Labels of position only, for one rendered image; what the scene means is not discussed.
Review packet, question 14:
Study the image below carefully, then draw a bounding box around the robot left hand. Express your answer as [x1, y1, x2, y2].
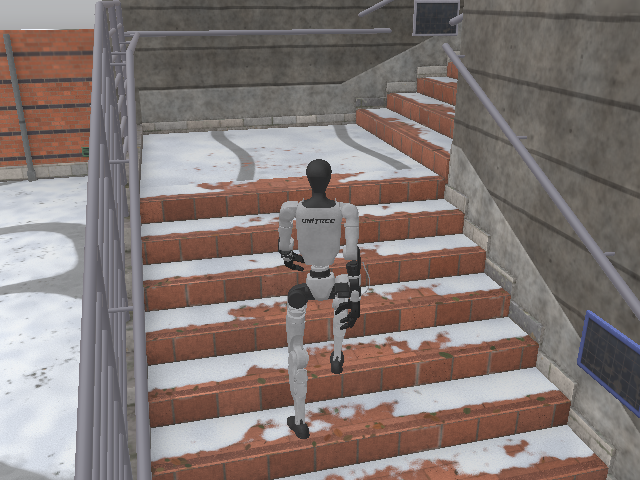
[284, 252, 305, 271]

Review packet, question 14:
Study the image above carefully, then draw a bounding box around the robot right forearm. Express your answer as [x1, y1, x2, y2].
[346, 246, 361, 302]

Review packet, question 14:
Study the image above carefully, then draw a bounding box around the right robot upper arm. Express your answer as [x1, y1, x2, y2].
[340, 202, 359, 260]

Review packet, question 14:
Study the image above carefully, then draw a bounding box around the robot right hand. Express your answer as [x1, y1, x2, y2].
[335, 299, 360, 330]

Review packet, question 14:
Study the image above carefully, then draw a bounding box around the robot right thigh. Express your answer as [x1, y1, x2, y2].
[332, 274, 350, 312]

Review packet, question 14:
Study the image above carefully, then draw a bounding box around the left robot upper arm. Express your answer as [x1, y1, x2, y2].
[278, 201, 298, 251]

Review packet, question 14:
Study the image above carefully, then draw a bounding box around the robot left forearm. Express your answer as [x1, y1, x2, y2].
[278, 237, 293, 262]

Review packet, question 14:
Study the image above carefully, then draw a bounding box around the left robot shin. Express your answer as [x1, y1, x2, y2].
[288, 351, 308, 425]

